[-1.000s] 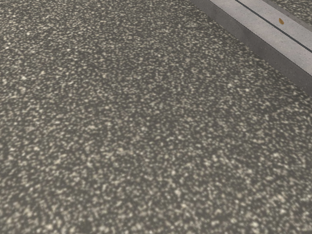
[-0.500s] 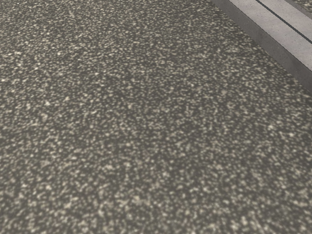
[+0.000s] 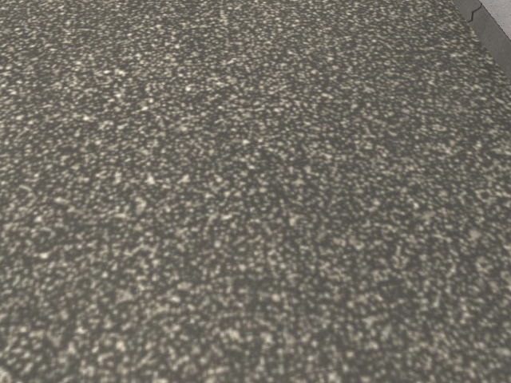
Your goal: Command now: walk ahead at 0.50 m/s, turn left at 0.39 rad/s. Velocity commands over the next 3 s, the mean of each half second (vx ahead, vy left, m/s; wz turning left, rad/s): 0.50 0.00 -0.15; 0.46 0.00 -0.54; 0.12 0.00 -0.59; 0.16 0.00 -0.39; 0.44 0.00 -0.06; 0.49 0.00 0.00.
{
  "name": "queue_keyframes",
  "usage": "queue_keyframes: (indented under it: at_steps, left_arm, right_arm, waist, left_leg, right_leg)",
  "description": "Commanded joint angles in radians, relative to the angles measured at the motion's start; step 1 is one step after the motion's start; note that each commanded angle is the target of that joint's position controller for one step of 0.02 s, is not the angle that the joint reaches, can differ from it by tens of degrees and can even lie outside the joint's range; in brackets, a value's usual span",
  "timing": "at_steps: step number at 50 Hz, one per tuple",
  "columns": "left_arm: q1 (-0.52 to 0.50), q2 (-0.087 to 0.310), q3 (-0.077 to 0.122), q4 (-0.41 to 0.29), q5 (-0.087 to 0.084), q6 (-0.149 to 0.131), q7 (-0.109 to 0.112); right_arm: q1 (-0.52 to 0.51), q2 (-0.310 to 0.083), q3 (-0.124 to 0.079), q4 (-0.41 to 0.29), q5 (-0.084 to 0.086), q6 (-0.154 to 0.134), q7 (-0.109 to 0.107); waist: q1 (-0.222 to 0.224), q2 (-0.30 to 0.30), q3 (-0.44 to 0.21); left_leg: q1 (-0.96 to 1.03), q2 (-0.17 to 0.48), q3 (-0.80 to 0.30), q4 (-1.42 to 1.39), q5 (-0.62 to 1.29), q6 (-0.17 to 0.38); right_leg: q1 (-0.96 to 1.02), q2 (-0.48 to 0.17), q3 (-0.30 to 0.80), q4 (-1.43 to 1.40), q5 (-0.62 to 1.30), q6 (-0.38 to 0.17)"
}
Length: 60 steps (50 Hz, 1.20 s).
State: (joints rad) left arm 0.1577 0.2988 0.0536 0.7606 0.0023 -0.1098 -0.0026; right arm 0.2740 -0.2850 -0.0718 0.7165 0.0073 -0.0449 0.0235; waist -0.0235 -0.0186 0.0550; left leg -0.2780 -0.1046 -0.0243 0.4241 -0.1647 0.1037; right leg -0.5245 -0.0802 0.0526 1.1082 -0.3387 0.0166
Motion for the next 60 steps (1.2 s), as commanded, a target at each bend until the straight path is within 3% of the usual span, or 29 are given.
queue_keyframes:
  at_steps: [1, 5, 8, 11, 14, 16, 17, 18, 19, 20, 21, 22, 23, 25, 27, 32, 37, 39, 40, 41, 42, 43, 44, 45, 46, 48, 52, 56, 60]
  left_arm:
    - [0.049, 0.077, 0.021, -0.042, 0.010, 0.011, 0.001]
    - [-0.078, 0.040, 0.000, -0.060, -0.003, 0.012, -0.011]
    - [-0.152, 0.050, -0.003, -0.079, -0.020, 0.008, -0.023]
    - [-0.195, 0.064, -0.001, -0.103, -0.024, 0.006, -0.040]
    - [-0.164, 0.077, 0.004, -0.112, -0.022, 0.005, -0.058]
    - [-0.004, 0.122, 0.032, -0.074, -0.014, 0.011, -0.054]
    - [0.135, 0.169, 0.056, -0.043, -0.013, 0.016, -0.047]
    - [0.250, 0.275, 0.083, -0.039, -0.007, 0.020, -0.038]
    - [0.282, 0.229, 0.072, -0.027, -0.030, 0.023, -0.040]
    - [0.258, 0.173, 0.053, -0.033, -0.031, 0.026, -0.037]
    - [0.203, 0.153, 0.048, -0.051, -0.021, 0.029, -0.031]
    - [0.150, 0.139, 0.042, -0.062, -0.014, 0.032, -0.029]
    - [0.113, 0.116, 0.034, -0.074, -0.007, 0.030, -0.025]
    - [0.084, 0.115, 0.032, -0.092, -0.005, 0.035, -0.018]
    - [0.092, 0.134, 0.039, -0.092, -0.011, 0.035, -0.007]
    - [0.158, 0.161, 0.051, -0.066, -0.026, 0.050, 0.016]
    - [0.217, 0.151, 0.053, -0.045, -0.032, 0.071, 0.024]
    - [0.194, 0.147, 0.055, -0.053, -0.028, 0.077, 0.024]
    - [0.183, 0.122, 0.047, -0.060, -0.024, 0.077, 0.022]
    - [0.176, 0.068, 0.026, -0.078, -0.013, 0.072, 0.016]
    - [0.305, 0.001, 0.005, -0.102, -0.030, 0.061, 0.016]
    - [0.319, 0.075, 0.011, -0.098, -0.040, 0.057, 0.017]
    - [0.223, 0.150, 0.033, -0.100, -0.037, 0.062, 0.018]
    - [0.154, 0.157, 0.039, -0.113, -0.025, 0.070, 0.021]
    - [0.122, 0.151, 0.045, -0.126, -0.014, 0.076, 0.023]
    - [0.149, 0.113, 0.048, -0.131, -0.020, 0.096, 0.018]
    - [0.108, 0.050, 0.029, -0.166, -0.019, 0.121, 0.012]
    - [0.036, 0.051, 0.028, -0.185, -0.015, 0.118, -0.016]
    - [-0.026, 0.084, 0.046, -0.227, -0.013, 0.124, -0.040]
  right_arm:
    - [-0.037, -0.131, -0.029, -0.075, -0.003, -0.025, -0.019]
    - [0.015, -0.140, -0.025, -0.037, -0.003, -0.029, -0.028]
    - [0.059, -0.156, -0.025, -0.002, -0.004, -0.035, -0.023]
    - [0.082, -0.161, -0.028, 0.034, -0.005, -0.030, -0.023]
    - [0.066, -0.175, -0.035, 0.047, -0.003, -0.015, -0.033]
    - [0.028, -0.186, -0.037, 0.036, -0.005, -0.001, -0.043]
    - [0.023, -0.172, -0.028, 0.023, -0.009, 0.003, -0.052]
    - [0.114, -0.106, -0.003, -0.015, -0.026, -0.014, -0.049]
    - [0.122, -0.060, 0.017, -0.007, -0.029, -0.039, -0.036]
    - [0.048, -0.135, 0.003, -0.029, 0.006, -0.066, -0.017]
    - [-0.041, -0.142, 0.005, -0.057, 0.025, -0.082, -0.010]
    - [-0.085, -0.136, 0.005, -0.070, 0.009, -0.090, -0.012]
    - [-0.089, -0.144, -0.004, -0.071, -0.014, -0.087, -0.018]
    - [-0.052, -0.126, -0.005, -0.071, -0.025, -0.072, -0.021]
    - [-0.055, -0.104, 0.001, -0.075, -0.026, -0.058, -0.026]
    - [-0.233, -0.057, 0.020, -0.115, -0.019, -0.061, -0.024]
    - [-0.298, -0.100, 0.003, -0.137, 0.000, -0.079, -0.008]
    - [-0.233, -0.122, -0.010, -0.122, 0.003, -0.088, -0.008]
    - [-0.149, -0.144, -0.024, -0.102, -0.004, -0.092, -0.014]
    - [-0.015, -0.189, -0.038, -0.090, -0.022, -0.096, -0.023]
    - [0.098, -0.274, -0.061, -0.062, -0.035, -0.082, -0.026]
    - [0.115, -0.218, -0.053, -0.050, -0.007, -0.072, -0.018]
    - [0.053, -0.147, -0.033, -0.068, -0.008, -0.067, -0.023]
    - [-0.006, -0.120, -0.022, -0.078, -0.021, -0.059, -0.026]
    - [-0.049, -0.099, -0.014, -0.074, -0.024, -0.054, -0.025]
    - [-0.085, -0.079, -0.007, -0.062, -0.025, -0.054, -0.023]
    - [-0.113, -0.144, -0.030, -0.028, -0.017, -0.040, -0.034]
    - [-0.138, -0.160, -0.033, -0.008, -0.002, -0.015, -0.048]
    - [-0.123, -0.194, -0.045, 0.016, 0.022, -0.002, -0.044]
  waist:
    - [0.042, 0.054, -0.090]
    - [-0.024, 0.085, -0.052]
    - [-0.064, 0.087, -0.020]
    - [-0.073, 0.075, 0.013]
    - [-0.040, 0.086, -0.007]
    - [0.051, 0.098, -0.121]
    - [0.117, 0.068, -0.208]
    - [0.103, -0.117, -0.348]
    - [0.105, -0.243, -0.429]
    - [0.133, -0.152, -0.342]
    - [0.129, -0.075, -0.228]
    - [0.096, 0.006, -0.130]
    - [0.063, 0.012, -0.102]
    - [0.021, -0.031, -0.087]
    - [0.014, -0.037, -0.076]
    - [0.080, -0.052, -0.054]
    - [0.090, -0.075, -0.061]
    - [0.046, -0.102, -0.072]
    - [0.000, -0.097, -0.117]
    - [-0.063, -0.030, -0.240]
    - [-0.035, 0.245, -0.386]
    - [-0.040, 0.306, -0.369]
    - [-0.061, 0.187, -0.218]
    - [-0.049, 0.105, -0.134]
    - [-0.025, 0.084, -0.081]
    - [0.022, 0.128, -0.068]
    - [0.032, 0.141, -0.091]
    - [0.013, 0.122, -0.115]
    - [0.004, 0.120, -0.101]
  left_leg:
    - [0.088, 0.268, -0.243, -0.215, 0.329, 0.197]
    - [0.065, 0.215, -0.104, -0.236, 0.272, 0.123]
    - [0.130, 0.259, -0.105, -0.260, 0.165, 0.110]
    - [0.280, 0.318, -0.095, -0.228, 0.213, 0.099]
    - [0.380, 0.346, -0.056, -0.139, 0.454, 0.067]
    - [0.375, 0.307, 0.006, 0.072, 0.804, 0.029]
    - [0.267, 0.265, 0.047, 0.279, 0.781, -0.007]
    - [-0.098, 0.153, 0.085, 0.660, 0.393, -0.080]
    - [-0.366, 0.001, -0.017, 0.887, -0.364, -0.120]
    - [-0.483, 0.071, -0.114, 0.946, -0.345, -0.097]
    - [-0.505, 0.115, -0.097, 0.907, -0.270, -0.083]
    - [-0.487, 0.149, -0.081, 0.811, -0.219, -0.081]
    - [-0.423, 0.179, -0.081, 0.726, -0.178, -0.087]
    - [-0.353, 0.189, -0.071, 0.644, -0.157, -0.113]
    - [-0.338, 0.184, -0.045, 0.553, -0.118, -0.146]
    - [-0.226, 0.121, -0.026, 0.202, 0.214, -0.182]
    - [-0.177, 0.093, -0.071, 0.060, 0.179, -0.155]
    - [-0.091, 0.096, -0.062, 0.023, 0.115, -0.118]
    - [0.045, 0.111, -0.056, -0.010, 0.118, -0.087]
    - [0.282, 0.247, -0.171, 0.019, 0.078, -0.023]
    - [0.636, 0.479, -0.570, -0.021, -0.077, 0.139]
    - [0.641, 0.544, -0.784, -0.092, -0.307, 0.169]
    - [0.510, 0.500, -0.642, -0.108, -0.237, 0.129]
    - [0.382, 0.459, -0.475, -0.099, -0.007, 0.100]
    - [0.280, 0.419, -0.354, -0.096, 0.247, 0.090]
    - [0.171, 0.363, -0.187, -0.107, 0.488, 0.071]
    - [0.146, 0.373, -0.051, -0.157, 0.610, 0.110]
    - [0.144, 0.349, 0.080, -0.155, 0.543, 0.078]
    - [0.203, 0.378, 0.103, -0.071, 0.493, 0.050]
  right_leg:
    - [-0.081, -0.035, -0.006, -0.121, 0.113, 0.037]
    - [-0.036, -0.021, -0.038, -0.405, 0.424, 0.034]
    - [-0.042, -0.006, -0.041, -0.505, 0.517, 0.006]
    - [-0.136, 0.004, -0.029, -0.554, 0.430, -0.037]
    - [-0.116, 0.040, -0.045, -0.572, 0.288, -0.084]
    - [0.117, 0.116, -0.113, -0.585, 0.253, -0.125]
    - [0.343, 0.105, -0.066, -0.588, 0.306, -0.162]
    - [0.730, -0.130, 0.328, -0.579, 0.286, -0.314]
    - [0.911, -0.248, 0.735, -0.756, 0.117, -0.422]
    - [0.874, -0.229, 0.684, -0.799, -0.029, -0.370]
    - [0.743, -0.195, 0.564, -0.814, -0.020, -0.334]
    - [0.590, -0.161, 0.476, -0.836, 0.070, -0.315]
    - [0.492, -0.130, 0.415, -0.854, 0.172, -0.302]
    - [0.394, -0.092, 0.361, -0.885, 0.292, -0.309]
    - [0.324, -0.072, 0.299, -0.897, 0.380, -0.314]
    - [0.233, 0.009, 0.212, -0.878, 0.330, -0.242]
    - [0.359, -0.035, 0.345, -0.768, 0.247, -0.211]
    - [0.381, -0.041, 0.383, -0.697, 0.278, -0.190]
    - [0.359, -0.003, 0.361, -0.613, 0.315, -0.163]
    - [0.264, 0.050, 0.294, -0.383, 0.251, -0.129]
    - [-0.067, 0.197, 0.139, -0.054, -0.119, -0.057]
    - [-0.233, 0.130, 0.127, 0.117, -0.254, -0.041]
    - [-0.270, 0.094, 0.133, 0.178, -0.177, -0.026]
    - [-0.239, 0.066, 0.099, 0.181, -0.115, -0.010]
    - [-0.207, 0.050, 0.087, 0.147, -0.090, 0.004]
    - [-0.123, 0.019, 0.056, 0.077, -0.082, 0.018]
    - [-0.102, 0.007, 0.002, -0.107, 0.044, 0.044]
    - [0.013, 0.016, -0.042, -0.325, 0.259, 0.019]
    - [0.056, 0.035, -0.068, -0.460, 0.203, -0.027]
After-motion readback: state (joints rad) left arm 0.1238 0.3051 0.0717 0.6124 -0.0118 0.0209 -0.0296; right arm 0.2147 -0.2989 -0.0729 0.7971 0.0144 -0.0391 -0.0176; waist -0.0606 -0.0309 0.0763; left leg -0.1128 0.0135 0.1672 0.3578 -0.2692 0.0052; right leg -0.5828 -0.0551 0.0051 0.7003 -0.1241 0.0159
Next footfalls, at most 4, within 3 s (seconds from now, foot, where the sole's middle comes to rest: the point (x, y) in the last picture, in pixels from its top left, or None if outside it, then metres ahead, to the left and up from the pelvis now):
0.34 right None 0.38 -0.16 -0.78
0.82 left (260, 298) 0.68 -0.01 -0.78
1.28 right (365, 291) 0.70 -0.31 -0.78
1.68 left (296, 249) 0.84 -0.13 -0.78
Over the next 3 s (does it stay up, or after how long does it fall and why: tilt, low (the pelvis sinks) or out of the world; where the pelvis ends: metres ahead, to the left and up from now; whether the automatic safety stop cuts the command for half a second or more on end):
stays up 1.01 -0.59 0.00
